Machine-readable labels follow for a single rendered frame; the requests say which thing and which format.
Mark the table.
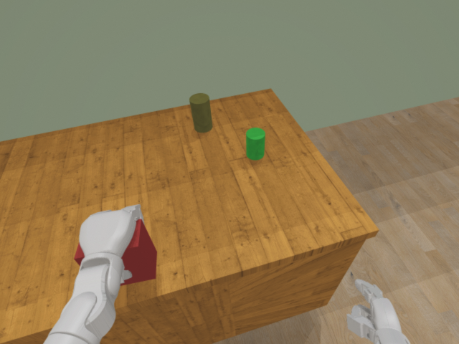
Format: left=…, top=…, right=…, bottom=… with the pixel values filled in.
left=0, top=88, right=379, bottom=344

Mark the robot left hand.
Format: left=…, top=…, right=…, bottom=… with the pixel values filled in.
left=79, top=204, right=145, bottom=284

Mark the right robot forearm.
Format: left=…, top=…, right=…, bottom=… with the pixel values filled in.
left=374, top=328, right=410, bottom=344

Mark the left robot forearm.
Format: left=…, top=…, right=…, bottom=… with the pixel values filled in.
left=43, top=252, right=123, bottom=344

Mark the robot right hand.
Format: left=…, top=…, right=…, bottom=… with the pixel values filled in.
left=346, top=279, right=402, bottom=342

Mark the sponge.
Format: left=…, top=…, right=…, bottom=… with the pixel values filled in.
left=74, top=219, right=157, bottom=286

